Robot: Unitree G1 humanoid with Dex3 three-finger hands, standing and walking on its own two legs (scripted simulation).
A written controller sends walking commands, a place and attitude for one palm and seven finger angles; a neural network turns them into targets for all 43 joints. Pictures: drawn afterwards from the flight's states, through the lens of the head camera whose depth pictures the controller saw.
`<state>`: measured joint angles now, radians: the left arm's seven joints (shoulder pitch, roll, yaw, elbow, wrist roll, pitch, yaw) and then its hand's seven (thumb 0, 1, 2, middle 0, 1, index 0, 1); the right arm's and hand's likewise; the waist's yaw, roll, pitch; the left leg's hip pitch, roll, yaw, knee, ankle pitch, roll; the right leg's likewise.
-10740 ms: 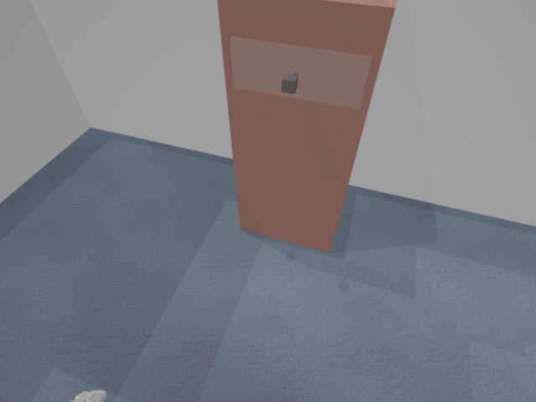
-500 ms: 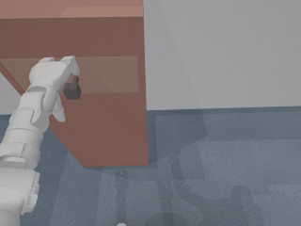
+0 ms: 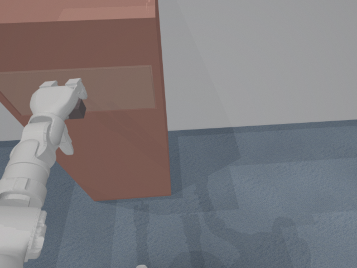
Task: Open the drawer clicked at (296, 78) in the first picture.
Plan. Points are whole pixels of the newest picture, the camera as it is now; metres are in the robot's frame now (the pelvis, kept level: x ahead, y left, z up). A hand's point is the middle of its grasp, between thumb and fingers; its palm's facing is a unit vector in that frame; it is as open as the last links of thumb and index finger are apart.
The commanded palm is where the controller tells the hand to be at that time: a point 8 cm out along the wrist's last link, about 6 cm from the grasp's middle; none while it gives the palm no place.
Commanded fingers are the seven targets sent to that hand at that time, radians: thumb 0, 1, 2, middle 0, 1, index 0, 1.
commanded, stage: lower the fingers behind the handle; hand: left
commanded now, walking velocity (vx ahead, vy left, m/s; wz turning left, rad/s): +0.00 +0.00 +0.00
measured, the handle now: (77, 103) +0.51 +0.26 +0.07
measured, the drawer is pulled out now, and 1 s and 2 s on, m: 0.00 0.00 0.01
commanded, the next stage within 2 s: close the thumb around the handle in 0.82 s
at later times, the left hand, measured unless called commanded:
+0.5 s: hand (71, 121) +0.46 +0.26 +0.05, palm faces -0.06 -0.02 -1.00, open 13.8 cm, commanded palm +0.44 +0.26 +0.11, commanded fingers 0.00 -0.50 0.30 -0.30 -1.20 -0.30 -1.20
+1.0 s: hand (72, 122) +0.46 +0.26 +0.05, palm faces -0.04 -0.03 -1.00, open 13.8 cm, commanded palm +0.43 +0.26 +0.11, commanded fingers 0.00 -0.22 0.42 -0.32 -1.23 -0.32 -1.23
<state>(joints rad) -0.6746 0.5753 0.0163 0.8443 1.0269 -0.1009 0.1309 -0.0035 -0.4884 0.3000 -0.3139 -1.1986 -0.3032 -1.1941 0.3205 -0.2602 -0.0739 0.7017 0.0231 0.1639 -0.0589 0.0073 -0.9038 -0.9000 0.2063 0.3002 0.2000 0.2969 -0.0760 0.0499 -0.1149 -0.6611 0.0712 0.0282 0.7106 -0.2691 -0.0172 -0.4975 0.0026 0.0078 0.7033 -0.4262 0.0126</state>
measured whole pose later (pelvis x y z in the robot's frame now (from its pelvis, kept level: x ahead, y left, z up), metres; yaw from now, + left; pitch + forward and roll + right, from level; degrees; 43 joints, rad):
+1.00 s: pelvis +0.00 +0.01 -0.01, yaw -1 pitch +15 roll -2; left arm -0.71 0.55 0.01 0.93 1.06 -0.09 0.20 0.00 -0.47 0.31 -0.32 -1.20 -0.31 -1.21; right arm 0.33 -0.24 -0.07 0.71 0.01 0.16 -0.06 0.01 -0.90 -0.90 0.21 0.30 0.20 0.30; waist -0.10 0.05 -0.14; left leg -0.75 0.07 0.03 0.77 -0.29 0.00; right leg -0.58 0.00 0.02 0.74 -0.43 0.03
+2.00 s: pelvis +0.01 +0.01 +0.00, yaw -1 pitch +15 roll -1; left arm -0.57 0.53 0.04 0.79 1.03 -0.08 0.20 0.02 0.59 0.74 -0.41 -1.35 -0.21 -1.35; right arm 0.31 -0.24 -0.08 0.69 0.02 0.18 -0.05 0.01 -0.90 -0.90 0.21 0.30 0.20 0.30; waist -0.08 0.05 -0.14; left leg -0.71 0.08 0.04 0.75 -0.30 -0.01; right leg -0.54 0.01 0.03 0.72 -0.44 0.02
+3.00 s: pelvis +0.00 -0.01 +0.00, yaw +0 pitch +8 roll +0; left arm -0.04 0.47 0.01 0.25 0.96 -0.05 0.21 0.03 0.60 0.76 -0.41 -1.35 -0.23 -1.35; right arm 0.18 -0.24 -0.07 0.68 0.01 0.13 -0.07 0.01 -0.90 -0.90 0.21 0.30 0.20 0.30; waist 0.01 0.07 -0.10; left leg -0.55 0.06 0.03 0.69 -0.28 -0.03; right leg -0.39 -0.01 0.01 0.69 -0.44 0.01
